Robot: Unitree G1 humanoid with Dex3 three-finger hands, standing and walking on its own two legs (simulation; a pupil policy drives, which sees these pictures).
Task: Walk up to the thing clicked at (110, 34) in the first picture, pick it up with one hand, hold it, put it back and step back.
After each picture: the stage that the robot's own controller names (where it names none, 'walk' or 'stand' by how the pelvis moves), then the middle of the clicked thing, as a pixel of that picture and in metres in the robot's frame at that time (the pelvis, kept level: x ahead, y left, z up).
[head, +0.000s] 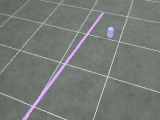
stand; (110, 32) +1.44 -0.27 -0.72
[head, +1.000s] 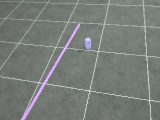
walk; (88, 43) +1.33 +0.10 -0.70
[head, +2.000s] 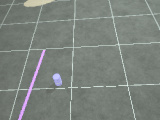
walk; (57, 79) +0.79 +0.35 -0.72
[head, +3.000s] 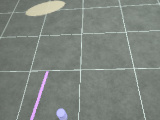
walk; (62, 115) +0.44 +0.27 -0.71
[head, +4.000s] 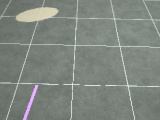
stand; out of the picture +0.31 +0.24 -0.71
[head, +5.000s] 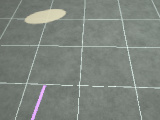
stand; out of the picture +0.32 +0.22 -0.72
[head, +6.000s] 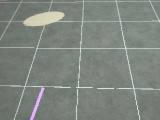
stand; out of the picture +0.32 +0.24 -0.73
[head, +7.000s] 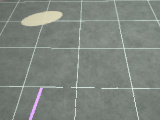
stand; out of the picture +0.31 +0.25 -0.73
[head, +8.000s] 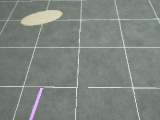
stand; out of the picture +0.30 +0.25 -0.73
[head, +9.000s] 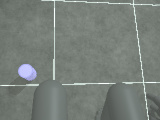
go down; (28, 72) +0.37 +0.28 -0.39
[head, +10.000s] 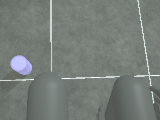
go down; (22, 65) +0.37 +0.30 -0.30
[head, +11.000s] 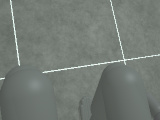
close in; out of the picture +0.35 +0.32 -0.23
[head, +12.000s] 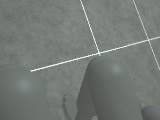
close; out of the picture +0.35 +0.32 -0.21
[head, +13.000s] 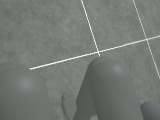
lift; out of the picture +0.34 +0.33 -0.21
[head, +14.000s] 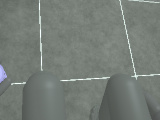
lift; out of the picture +0.29 +0.31 -0.09
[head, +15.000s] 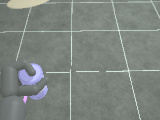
lift; (34, 82) +0.32 +0.19 +0.03
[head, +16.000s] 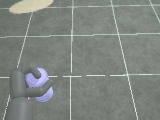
hold; (40, 85) +0.33 +0.18 +0.00
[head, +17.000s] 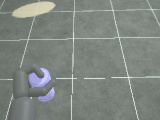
hold; (42, 85) +0.33 +0.17 +0.00
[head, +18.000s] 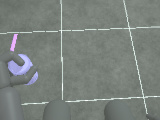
crouch; (24, 70) +0.37 +0.23 -0.07
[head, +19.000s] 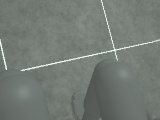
lower; out of the picture +0.36 +0.33 -0.21
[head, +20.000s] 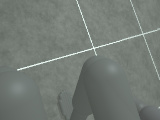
lower; out of the picture +0.36 +0.34 -0.22
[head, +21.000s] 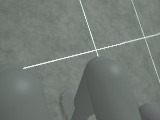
lower; out of the picture +0.35 +0.34 -0.22
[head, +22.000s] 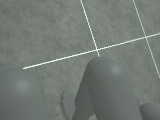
lower; out of the picture +0.35 +0.34 -0.22
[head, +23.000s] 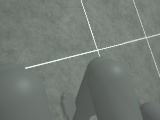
loosen; out of the picture +0.35 +0.34 -0.21
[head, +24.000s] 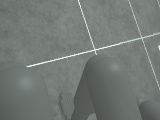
withdraw; out of the picture +0.34 +0.32 -0.22
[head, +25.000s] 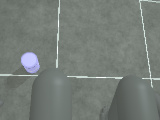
walk; (30, 63) +0.39 +0.27 -0.29
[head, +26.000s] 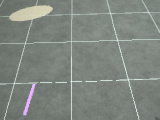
stand; out of the picture +0.31 +0.22 -0.65
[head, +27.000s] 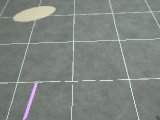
stand; out of the picture +0.33 +0.25 -0.67
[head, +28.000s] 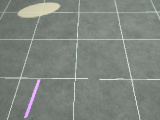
stand; out of the picture +0.33 +0.24 -0.67
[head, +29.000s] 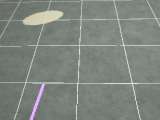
walk; out of the picture +0.35 +0.23 -0.72
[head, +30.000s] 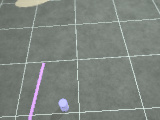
walk; (63, 105) +0.47 +0.23 -0.71
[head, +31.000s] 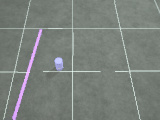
walk; (59, 64) +0.77 +0.21 -0.69
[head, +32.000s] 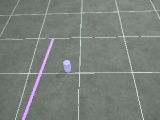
stand; (67, 66) +0.95 +0.24 -0.70
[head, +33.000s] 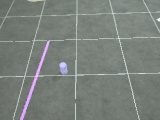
stand; (63, 68) +0.94 +0.24 -0.73
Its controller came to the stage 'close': yes
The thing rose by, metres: 0.71
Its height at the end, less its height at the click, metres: +0.00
